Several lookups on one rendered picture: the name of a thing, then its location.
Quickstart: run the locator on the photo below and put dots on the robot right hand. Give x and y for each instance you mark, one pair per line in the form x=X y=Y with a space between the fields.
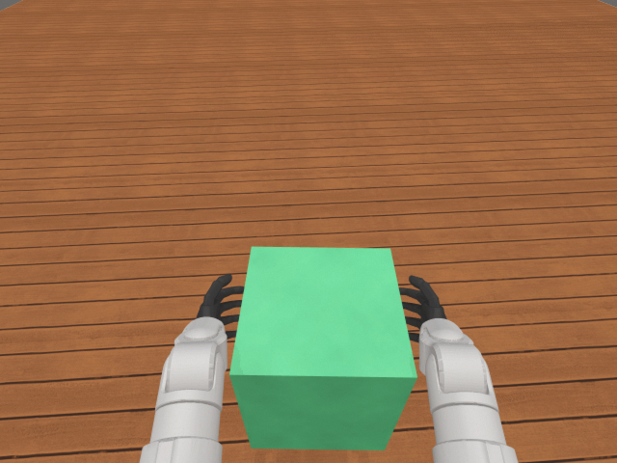
x=430 y=305

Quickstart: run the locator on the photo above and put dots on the carton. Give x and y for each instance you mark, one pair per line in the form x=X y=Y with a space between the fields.
x=322 y=357

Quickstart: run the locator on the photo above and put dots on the robot left hand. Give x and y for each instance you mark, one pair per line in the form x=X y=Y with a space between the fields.
x=212 y=306

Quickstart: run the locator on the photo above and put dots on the robot right forearm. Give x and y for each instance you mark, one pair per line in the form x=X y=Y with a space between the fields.
x=461 y=397

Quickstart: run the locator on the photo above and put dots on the robot left forearm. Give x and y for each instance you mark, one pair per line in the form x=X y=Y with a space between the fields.
x=190 y=397

